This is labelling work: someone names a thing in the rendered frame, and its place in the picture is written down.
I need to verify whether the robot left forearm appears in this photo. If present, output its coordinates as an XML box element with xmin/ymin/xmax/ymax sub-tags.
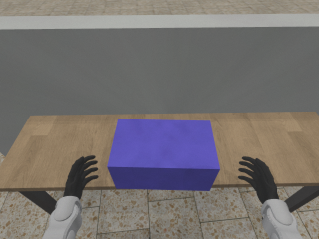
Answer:
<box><xmin>42</xmin><ymin>196</ymin><xmax>82</xmax><ymax>239</ymax></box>

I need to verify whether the left robot hand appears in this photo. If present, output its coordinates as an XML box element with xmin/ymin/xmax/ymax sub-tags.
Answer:
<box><xmin>63</xmin><ymin>155</ymin><xmax>99</xmax><ymax>200</ymax></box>

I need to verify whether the table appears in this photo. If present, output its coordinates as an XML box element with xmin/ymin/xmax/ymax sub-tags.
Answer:
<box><xmin>0</xmin><ymin>112</ymin><xmax>319</xmax><ymax>220</ymax></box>

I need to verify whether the carton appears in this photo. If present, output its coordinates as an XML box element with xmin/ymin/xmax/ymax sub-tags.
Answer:
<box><xmin>107</xmin><ymin>119</ymin><xmax>220</xmax><ymax>191</ymax></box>

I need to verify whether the right robot hand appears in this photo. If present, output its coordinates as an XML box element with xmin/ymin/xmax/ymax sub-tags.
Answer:
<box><xmin>238</xmin><ymin>156</ymin><xmax>279</xmax><ymax>204</ymax></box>

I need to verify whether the robot right forearm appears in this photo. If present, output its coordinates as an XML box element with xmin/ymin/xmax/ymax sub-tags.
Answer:
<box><xmin>260</xmin><ymin>199</ymin><xmax>303</xmax><ymax>239</ymax></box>

